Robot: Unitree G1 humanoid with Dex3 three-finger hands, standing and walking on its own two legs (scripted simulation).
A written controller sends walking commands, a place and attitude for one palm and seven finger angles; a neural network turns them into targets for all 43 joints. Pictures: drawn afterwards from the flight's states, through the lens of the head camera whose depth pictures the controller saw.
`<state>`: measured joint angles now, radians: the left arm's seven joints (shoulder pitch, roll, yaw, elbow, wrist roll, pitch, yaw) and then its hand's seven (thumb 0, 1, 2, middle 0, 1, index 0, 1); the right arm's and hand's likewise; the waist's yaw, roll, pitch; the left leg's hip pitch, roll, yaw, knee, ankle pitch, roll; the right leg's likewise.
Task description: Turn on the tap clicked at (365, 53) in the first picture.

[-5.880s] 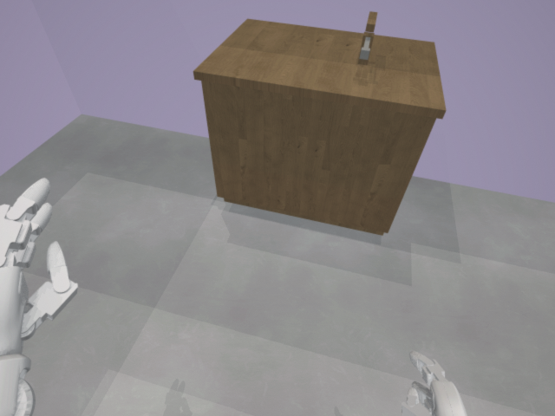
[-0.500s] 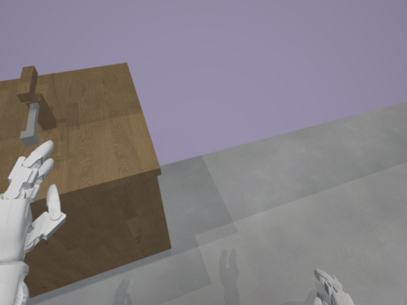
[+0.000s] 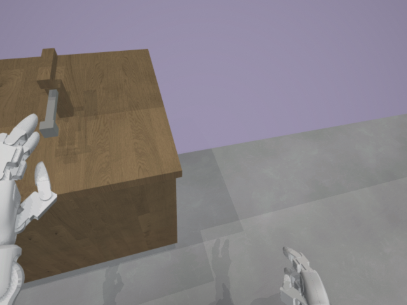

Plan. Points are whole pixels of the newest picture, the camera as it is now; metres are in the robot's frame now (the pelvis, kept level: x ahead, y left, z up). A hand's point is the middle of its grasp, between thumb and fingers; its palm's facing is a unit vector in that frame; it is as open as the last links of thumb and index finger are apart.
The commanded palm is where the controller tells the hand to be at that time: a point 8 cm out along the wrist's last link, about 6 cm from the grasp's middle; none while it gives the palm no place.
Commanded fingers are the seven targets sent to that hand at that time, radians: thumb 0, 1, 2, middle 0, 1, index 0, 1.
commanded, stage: come to a stop and stand still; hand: left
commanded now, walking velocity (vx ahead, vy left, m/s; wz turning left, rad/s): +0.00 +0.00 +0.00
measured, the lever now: (49, 129) +0.42 +0.40 +0.05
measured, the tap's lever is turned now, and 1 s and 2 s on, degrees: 0 0 0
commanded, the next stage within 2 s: look again from close up in 0.32 s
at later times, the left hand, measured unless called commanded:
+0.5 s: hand (59, 181) +0.24 +0.25 +0.16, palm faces +0.36 -0.86 -0.36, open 7.5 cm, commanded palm +0.18 +0.29 +0.17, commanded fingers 0.00 0.90 0.90 -0.20 -0.30 -0.20 -0.30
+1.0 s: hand (58, 192) +0.22 +0.24 +0.15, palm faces +0.37 -0.85 -0.37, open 7.4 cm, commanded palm +0.17 +0.28 +0.17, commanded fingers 0.00 0.90 0.90 -0.20 -0.30 -0.20 -0.30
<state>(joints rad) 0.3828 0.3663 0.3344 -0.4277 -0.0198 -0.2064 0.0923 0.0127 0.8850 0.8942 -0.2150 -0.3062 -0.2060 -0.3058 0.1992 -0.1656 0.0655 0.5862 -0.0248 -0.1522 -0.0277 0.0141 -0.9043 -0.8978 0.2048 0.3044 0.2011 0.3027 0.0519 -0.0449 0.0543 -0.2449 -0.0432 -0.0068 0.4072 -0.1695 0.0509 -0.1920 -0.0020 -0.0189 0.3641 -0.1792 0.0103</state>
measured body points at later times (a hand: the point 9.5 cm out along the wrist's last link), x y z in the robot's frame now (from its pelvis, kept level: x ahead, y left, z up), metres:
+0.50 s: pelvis +0.02 +0.00 +0.00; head +0.05 +0.03 +0.45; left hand +0.21 +0.29 +0.18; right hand +0.21 -0.22 -0.07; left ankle +0.03 +0.08 -0.74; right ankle +0.01 -0.13 -0.74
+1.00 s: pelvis +0.01 +0.00 +0.00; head +0.02 +0.01 +0.45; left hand +0.20 +0.29 +0.17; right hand +0.19 -0.23 -0.08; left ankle +0.03 +0.08 -0.74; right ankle +0.01 -0.13 -0.74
